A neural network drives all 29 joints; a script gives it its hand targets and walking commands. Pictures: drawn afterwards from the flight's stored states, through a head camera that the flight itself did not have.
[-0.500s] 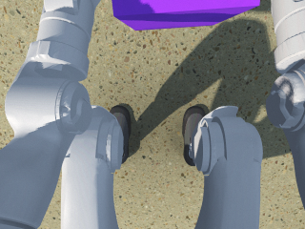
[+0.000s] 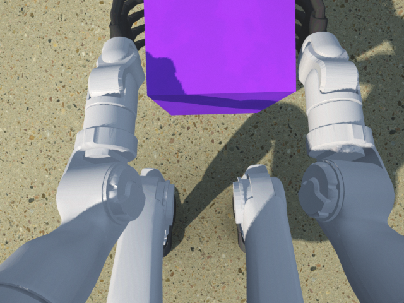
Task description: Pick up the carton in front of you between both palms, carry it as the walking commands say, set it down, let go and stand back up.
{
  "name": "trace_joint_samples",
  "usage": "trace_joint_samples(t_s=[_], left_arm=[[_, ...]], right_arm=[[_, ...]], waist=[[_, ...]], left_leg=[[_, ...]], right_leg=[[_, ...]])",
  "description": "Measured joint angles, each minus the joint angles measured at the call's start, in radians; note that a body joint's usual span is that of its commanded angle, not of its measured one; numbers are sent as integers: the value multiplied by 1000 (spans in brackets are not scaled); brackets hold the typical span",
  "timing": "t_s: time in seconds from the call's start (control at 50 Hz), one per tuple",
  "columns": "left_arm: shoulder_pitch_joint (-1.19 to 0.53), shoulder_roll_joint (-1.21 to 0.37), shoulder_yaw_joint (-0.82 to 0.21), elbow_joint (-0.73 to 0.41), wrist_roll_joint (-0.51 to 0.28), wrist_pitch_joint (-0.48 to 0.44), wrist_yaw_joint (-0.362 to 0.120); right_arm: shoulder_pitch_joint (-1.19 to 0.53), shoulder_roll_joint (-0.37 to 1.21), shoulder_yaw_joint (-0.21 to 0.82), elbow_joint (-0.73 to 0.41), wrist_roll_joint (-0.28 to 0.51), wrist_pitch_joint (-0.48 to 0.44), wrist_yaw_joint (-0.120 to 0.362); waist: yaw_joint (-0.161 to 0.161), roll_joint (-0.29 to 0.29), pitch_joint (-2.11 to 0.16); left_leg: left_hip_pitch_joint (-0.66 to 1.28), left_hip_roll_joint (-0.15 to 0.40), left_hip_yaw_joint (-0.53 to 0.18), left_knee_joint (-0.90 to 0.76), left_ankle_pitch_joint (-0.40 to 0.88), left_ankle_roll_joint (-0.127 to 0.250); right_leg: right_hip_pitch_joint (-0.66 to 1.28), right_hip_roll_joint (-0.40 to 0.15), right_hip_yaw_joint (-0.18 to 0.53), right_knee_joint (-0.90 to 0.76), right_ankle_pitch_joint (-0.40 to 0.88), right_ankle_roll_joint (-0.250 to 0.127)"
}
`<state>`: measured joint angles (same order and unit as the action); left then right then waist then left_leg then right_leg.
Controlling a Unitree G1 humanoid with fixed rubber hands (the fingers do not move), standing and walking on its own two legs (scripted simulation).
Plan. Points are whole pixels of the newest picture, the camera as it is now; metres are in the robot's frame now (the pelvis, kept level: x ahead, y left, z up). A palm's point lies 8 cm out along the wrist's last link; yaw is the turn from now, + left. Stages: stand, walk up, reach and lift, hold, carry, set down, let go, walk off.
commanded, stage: reach and lift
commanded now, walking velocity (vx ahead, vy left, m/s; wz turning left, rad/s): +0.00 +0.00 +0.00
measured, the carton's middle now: (215, 53) +0.54 -0.04 -0.15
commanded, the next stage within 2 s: none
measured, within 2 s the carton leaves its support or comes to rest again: neither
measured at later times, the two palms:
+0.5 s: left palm (68, 21) +0.50 +0.12 +0.06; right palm (354, 14) +0.49 -0.18 +0.06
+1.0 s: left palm out of the picture +0.45 +0.13 +0.22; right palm out of the picture +0.43 -0.17 +0.22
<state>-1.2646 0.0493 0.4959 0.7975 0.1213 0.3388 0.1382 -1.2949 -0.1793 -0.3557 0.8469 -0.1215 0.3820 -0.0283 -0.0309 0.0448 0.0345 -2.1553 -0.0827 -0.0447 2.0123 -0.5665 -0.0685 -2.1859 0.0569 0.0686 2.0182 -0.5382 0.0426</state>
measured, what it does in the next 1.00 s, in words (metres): rises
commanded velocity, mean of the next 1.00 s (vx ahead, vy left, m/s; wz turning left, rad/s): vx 0.00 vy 0.00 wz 0.00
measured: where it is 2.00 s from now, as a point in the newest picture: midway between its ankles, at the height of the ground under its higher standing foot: (204, 232)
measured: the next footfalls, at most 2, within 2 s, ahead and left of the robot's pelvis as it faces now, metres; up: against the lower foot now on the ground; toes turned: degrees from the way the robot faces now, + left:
none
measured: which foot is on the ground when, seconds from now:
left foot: down 0.00-1.00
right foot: down 0.00-1.00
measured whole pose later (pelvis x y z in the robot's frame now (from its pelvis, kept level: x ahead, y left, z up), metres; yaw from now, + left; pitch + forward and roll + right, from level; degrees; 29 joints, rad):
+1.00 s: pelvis +0.05 +0.00 +0.25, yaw -2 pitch +27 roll +0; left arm -0.62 -0.14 0.44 0.57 0.23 0.38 0.05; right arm -0.63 0.10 -0.40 0.57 -0.26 0.41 0.02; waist -0.01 0.03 -0.19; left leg -1.19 -0.05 -0.07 1.16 -0.43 -0.03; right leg -1.21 0.03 0.06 1.15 -0.41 0.03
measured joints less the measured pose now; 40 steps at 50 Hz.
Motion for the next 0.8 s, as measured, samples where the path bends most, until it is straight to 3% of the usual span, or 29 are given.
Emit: trace_joint_samples(t_s=[0.08, 0.2, 0.44, 0.8], left_arm=[[14, -43, 80, 8, 109, 17, -25], [46, -57, 96, -50, 140, 39, -49], [211, -101, 15, -210, 91, 88, -53], [503, -157, -20, -190, 106, 42, -79]], right_arm=[[17, 31, -78, 18, -98, 14, 36], [35, 73, -125, -21, -160, 22, 52], [216, 133, -81, -212, -114, 74, 53], [518, 237, -70, -227, -142, 32, 43]], waist=[[12, -8, -62], [16, -13, -89], [12, -6, -166], [22, -16, -256]], left_leg=[[39, 9, 1, -91, 36, 10], [82, 3, -6, -190, 79, 9], [218, 5, -17, -331, 78, 15], [678, 25, -22, -655, 96, 33]], right_leg=[[40, 4, 3, -96, 40, 1], [88, -4, 0, -195, 78, -2], [231, -16, -7, -339, 71, -4], [691, -22, -6, -663, 89, -16]])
